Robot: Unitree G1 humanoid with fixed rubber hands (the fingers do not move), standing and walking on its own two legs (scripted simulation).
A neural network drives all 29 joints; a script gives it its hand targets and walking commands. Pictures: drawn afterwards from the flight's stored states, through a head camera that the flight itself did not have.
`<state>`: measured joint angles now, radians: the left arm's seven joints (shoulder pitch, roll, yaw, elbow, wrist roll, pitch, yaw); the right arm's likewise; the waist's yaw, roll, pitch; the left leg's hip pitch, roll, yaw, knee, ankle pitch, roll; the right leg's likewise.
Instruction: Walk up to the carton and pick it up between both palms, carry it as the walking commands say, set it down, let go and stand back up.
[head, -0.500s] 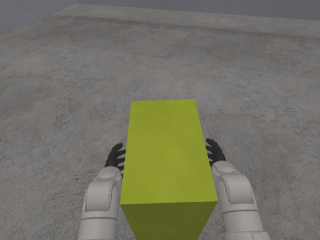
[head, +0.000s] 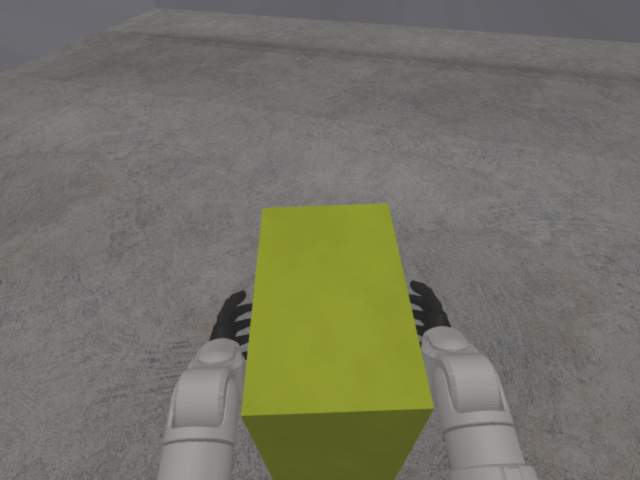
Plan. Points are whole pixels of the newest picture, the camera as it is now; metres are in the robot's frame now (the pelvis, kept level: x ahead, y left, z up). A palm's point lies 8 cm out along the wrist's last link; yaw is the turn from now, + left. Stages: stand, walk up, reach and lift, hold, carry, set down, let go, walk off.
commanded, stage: carry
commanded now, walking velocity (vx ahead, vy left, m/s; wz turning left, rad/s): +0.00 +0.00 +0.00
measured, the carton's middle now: (330, 348) +0.31 +0.00 -0.01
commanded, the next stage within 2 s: none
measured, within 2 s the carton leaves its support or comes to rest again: neither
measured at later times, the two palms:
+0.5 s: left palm (225, 350) +0.29 +0.13 +0.04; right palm (432, 337) +0.29 -0.13 +0.04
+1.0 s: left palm (209, 334) +0.28 +0.14 +0.09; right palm (431, 316) +0.29 -0.12 +0.09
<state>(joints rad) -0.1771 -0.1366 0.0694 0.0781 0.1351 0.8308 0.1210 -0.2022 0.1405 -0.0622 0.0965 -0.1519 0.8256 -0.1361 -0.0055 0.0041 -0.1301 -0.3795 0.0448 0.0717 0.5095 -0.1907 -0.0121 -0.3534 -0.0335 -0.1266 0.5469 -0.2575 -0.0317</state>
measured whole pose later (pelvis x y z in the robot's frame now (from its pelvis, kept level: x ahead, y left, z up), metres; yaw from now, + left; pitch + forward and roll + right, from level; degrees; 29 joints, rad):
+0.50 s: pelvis +0.00 +0.00 +0.00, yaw +0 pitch +3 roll +1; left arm -0.16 -0.13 0.07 0.12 0.14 0.76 0.12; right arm -0.19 0.14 -0.06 0.14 -0.16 0.75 -0.13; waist -0.01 0.00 -0.12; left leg -0.37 0.04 0.07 0.51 -0.20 -0.01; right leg -0.34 -0.04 -0.13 0.55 -0.27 -0.03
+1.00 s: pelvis +0.02 +0.01 +0.01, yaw +1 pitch +4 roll +0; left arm -0.08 -0.13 -0.02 -0.28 0.05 1.03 0.19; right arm -0.10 0.13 -0.02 -0.28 -0.03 1.03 -0.20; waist -0.01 -0.01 -0.12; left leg -0.39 0.04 0.10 0.65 -0.38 0.00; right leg -0.28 -0.05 -0.14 0.49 -0.28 -0.03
